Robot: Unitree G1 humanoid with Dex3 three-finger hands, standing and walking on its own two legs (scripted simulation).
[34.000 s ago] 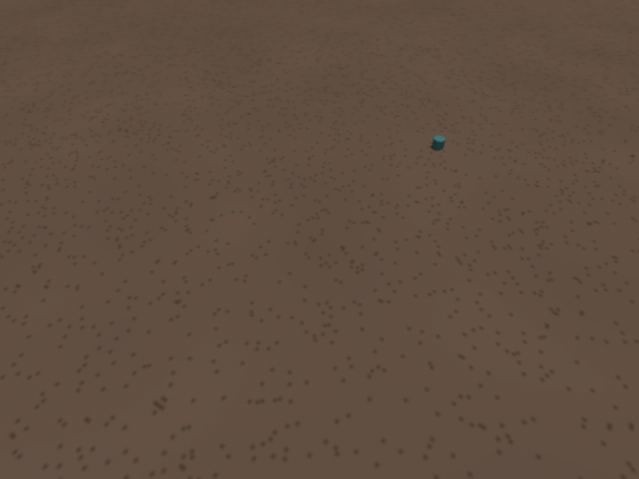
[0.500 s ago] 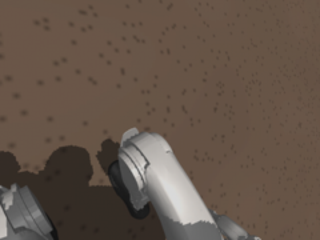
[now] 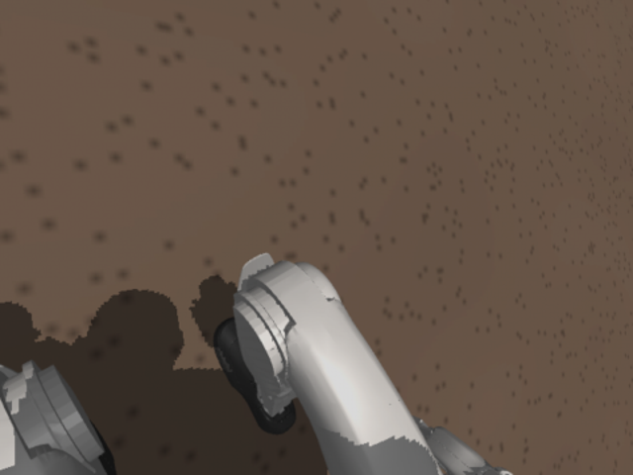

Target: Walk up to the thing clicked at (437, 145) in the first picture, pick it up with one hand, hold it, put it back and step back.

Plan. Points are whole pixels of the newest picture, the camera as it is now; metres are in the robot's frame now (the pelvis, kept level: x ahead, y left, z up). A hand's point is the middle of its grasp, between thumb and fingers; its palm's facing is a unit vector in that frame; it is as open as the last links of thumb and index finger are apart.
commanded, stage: close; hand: left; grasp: from above
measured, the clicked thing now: out of the picture +0.48 +0.34 -0.29
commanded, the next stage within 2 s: settle in 0.18 s
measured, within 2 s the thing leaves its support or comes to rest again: leaves its support in 0.58 s
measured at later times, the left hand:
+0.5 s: hand out of the picture +0.46 +0.32 -0.27, palm faces -0.44 -0.17 -0.88, open 7.8 cm
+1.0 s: hand out of the picture +0.47 +0.35 -0.18, palm faces -0.40 -0.14 -0.90, open 7.7 cm
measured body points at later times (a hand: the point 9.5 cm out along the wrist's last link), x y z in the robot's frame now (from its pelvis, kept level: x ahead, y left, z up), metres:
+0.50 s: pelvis +0.00 +0.00 +0.00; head +0.29 +0.14 +0.31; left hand +0.48 +0.33 -0.22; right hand +0.05 -0.24 -0.05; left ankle +0.06 +0.13 -0.29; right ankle +0.12 -0.11 -0.29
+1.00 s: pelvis +0.00 +0.00 +0.00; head +0.25 +0.13 +0.36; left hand +0.49 +0.35 -0.13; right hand +0.09 -0.25 -0.07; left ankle +0.06 +0.13 -0.29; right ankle +0.12 -0.11 -0.29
